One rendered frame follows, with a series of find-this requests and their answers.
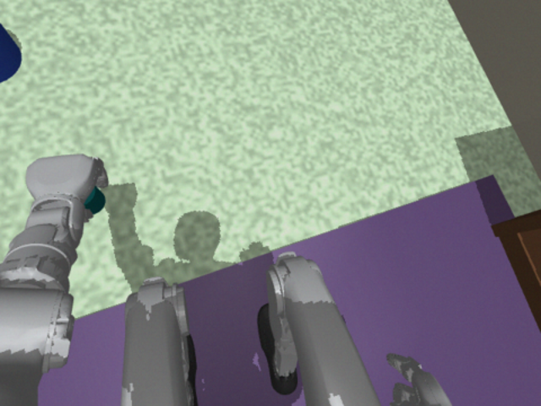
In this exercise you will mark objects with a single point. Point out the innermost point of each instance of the left robot arm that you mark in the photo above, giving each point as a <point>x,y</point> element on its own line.
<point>36,324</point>

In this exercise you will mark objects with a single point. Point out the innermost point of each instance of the right robot hand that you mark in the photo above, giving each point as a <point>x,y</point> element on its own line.
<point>426,391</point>

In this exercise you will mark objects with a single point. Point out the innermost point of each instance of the bookshelf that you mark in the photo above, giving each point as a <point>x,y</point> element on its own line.
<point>521,239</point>

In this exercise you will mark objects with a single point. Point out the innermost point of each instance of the right robot foot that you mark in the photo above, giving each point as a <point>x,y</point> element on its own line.
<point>281,384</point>

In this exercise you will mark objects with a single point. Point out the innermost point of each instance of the left robot hand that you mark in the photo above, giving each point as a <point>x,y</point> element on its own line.
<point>74,175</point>

